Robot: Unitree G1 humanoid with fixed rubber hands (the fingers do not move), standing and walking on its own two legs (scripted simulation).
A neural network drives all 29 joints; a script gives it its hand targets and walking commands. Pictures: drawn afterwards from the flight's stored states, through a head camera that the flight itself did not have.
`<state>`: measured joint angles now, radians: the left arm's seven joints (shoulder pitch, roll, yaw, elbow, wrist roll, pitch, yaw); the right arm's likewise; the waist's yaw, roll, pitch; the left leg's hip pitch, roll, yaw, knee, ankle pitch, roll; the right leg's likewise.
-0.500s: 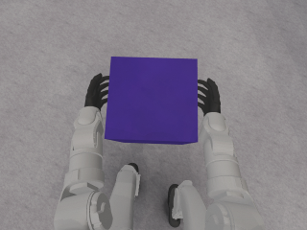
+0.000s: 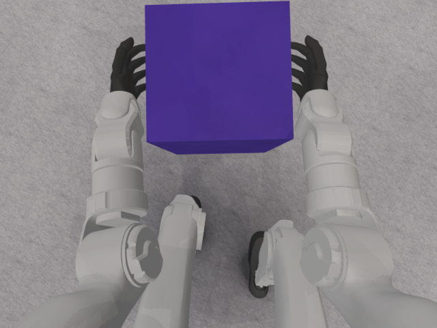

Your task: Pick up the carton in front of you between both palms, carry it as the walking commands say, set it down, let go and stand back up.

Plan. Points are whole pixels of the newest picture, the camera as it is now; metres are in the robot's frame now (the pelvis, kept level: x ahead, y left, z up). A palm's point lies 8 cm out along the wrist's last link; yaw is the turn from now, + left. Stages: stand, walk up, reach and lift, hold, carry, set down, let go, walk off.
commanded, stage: set down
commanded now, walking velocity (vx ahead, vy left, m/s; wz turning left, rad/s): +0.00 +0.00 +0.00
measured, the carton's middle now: (219, 96) +0.49 +0.11 -0.18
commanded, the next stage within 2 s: none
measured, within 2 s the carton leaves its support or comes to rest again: rests again in 1.84 s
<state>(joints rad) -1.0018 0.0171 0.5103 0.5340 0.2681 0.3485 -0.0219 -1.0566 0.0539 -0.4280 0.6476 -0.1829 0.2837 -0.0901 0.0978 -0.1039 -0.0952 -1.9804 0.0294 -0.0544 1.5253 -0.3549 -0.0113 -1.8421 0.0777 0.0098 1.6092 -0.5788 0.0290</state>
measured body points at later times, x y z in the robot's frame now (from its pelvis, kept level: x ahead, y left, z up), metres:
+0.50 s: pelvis -0.02 -0.01 -0.10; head +0.35 +0.07 +0.15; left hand +0.48 +0.29 -0.26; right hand +0.57 +0.00 -0.25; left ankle +0.12 +0.13 -0.51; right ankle +0.06 -0.13 -0.51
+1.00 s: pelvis -0.02 -0.01 -0.14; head +0.36 +0.05 +0.08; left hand +0.49 +0.29 -0.32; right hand +0.58 +0.00 -0.33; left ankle +0.12 +0.13 -0.51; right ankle +0.06 -0.13 -0.51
